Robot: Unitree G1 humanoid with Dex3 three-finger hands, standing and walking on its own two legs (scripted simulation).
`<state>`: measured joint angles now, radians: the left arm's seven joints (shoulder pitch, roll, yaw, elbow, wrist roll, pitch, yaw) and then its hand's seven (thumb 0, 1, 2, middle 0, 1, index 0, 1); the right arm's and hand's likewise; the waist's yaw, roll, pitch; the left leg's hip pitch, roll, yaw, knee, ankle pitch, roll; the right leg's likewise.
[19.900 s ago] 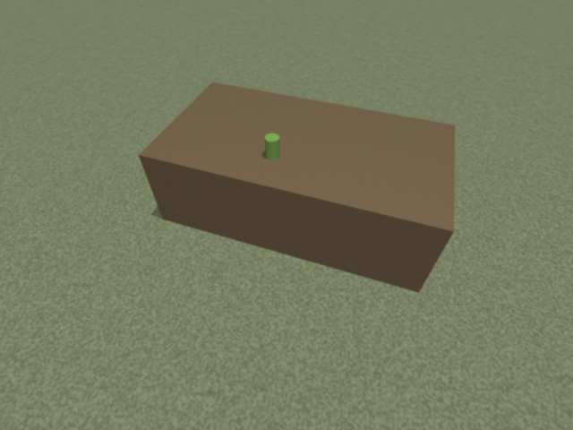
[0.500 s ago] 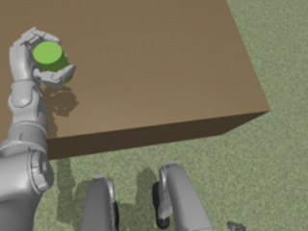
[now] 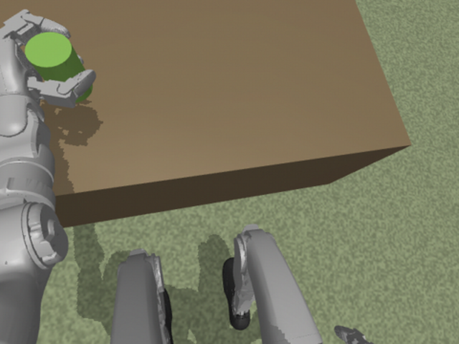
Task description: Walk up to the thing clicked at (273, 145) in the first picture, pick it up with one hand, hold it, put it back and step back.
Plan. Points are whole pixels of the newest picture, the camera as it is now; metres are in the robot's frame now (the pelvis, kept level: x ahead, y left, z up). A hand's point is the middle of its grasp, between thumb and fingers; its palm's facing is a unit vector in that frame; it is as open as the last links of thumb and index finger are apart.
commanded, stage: lower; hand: left
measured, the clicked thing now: (62, 70) +0.55 +0.18 +0.01
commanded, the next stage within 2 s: loosen in 1.08 s
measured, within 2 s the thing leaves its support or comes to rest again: rests again in 0.88 s
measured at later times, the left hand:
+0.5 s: hand (77, 87) +0.57 +0.18 -0.05, palm faces +0.09 -1.00 -0.03, open 8.8 cm
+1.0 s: hand (84, 93) +0.57 +0.18 -0.08, palm faces +0.08 -1.00 -0.04, open 8.8 cm
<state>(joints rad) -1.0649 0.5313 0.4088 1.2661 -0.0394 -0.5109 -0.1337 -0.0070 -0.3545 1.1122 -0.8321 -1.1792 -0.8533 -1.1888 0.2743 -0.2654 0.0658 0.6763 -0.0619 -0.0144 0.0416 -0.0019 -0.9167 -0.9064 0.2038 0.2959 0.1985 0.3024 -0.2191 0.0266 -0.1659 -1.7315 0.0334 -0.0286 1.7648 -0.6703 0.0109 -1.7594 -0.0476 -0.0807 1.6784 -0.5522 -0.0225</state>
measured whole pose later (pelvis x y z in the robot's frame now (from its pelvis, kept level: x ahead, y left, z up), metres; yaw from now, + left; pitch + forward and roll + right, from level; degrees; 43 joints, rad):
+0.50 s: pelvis -0.02 +0.00 -0.07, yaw +0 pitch +37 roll -3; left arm -1.16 0.59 0.43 1.30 0.01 -0.51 -0.11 -0.01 -0.35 1.11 -0.82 -1.19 -0.85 -1.20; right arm 0.25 -0.27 0.09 0.67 -0.08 0.01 0.05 0.00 -0.92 -0.91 0.20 0.30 0.20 0.30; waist -0.25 0.03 -0.13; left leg -1.96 0.02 -0.03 2.00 -0.70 0.02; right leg -1.99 -0.06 -0.07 1.91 -0.57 -0.02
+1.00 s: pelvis -0.02 +0.00 -0.10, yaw -1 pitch +38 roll -5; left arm -1.20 0.62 0.42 1.28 0.04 -0.47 -0.09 -0.01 -0.35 1.11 -0.82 -1.19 -0.85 -1.20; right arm 0.26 -0.29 0.10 0.66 -0.09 0.02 0.06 0.00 -0.91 -0.90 0.20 0.30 0.20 0.30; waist -0.27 0.03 -0.10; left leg -2.05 0.02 -0.04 2.10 -0.70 0.03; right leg -2.07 -0.07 -0.08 1.99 -0.57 -0.02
